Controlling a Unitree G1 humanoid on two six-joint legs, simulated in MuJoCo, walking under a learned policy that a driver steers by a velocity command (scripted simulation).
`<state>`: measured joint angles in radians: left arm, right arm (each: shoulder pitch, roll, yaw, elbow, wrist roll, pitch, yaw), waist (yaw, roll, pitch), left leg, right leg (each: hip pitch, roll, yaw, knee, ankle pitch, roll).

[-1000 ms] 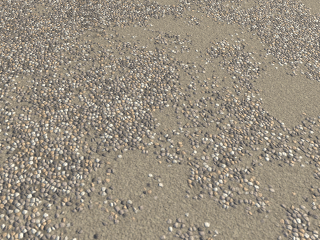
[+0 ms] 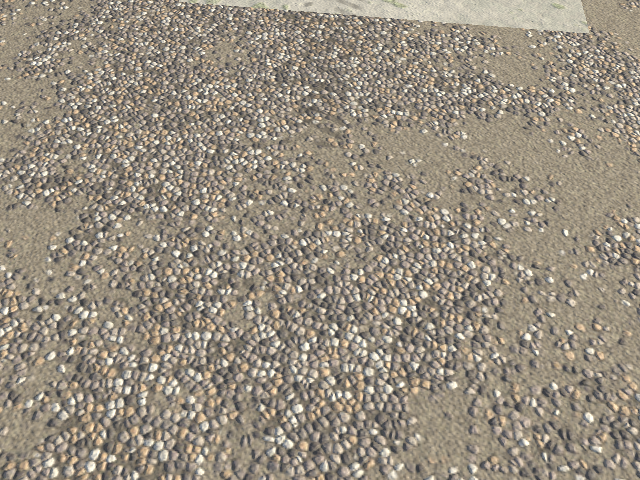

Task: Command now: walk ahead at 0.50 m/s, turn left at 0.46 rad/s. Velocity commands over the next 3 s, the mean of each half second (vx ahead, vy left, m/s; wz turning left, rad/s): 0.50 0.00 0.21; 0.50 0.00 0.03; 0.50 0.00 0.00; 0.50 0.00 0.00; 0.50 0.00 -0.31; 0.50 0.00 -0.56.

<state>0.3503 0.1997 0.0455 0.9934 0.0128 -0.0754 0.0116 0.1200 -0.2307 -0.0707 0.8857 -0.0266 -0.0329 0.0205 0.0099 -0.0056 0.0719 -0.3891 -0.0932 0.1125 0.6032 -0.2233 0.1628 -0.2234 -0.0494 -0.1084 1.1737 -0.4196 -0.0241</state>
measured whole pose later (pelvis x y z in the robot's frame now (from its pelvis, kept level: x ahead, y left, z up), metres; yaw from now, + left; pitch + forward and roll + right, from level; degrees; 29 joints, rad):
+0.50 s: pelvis +0.28 -0.03 +0.00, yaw +5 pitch +1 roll +0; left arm 0.05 0.21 0.03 0.82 0.04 -0.07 -0.01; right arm 0.44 -0.23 -0.04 1.04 -0.01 -0.07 -0.01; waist -0.05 0.00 0.06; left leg 0.04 -0.09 -0.03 0.60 -0.45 0.09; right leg -0.45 0.02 -0.09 0.55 -0.11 -0.10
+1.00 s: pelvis +0.55 +0.01 +0.01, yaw +5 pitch +1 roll -2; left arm 0.46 0.20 0.04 1.05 0.02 -0.09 0.01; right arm 0.01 -0.20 -0.02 0.85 -0.03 -0.06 0.02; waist 0.07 0.02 0.05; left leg -0.48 0.03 0.07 0.52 -0.11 0.08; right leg 0.11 0.05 -0.06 0.25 -0.37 -0.04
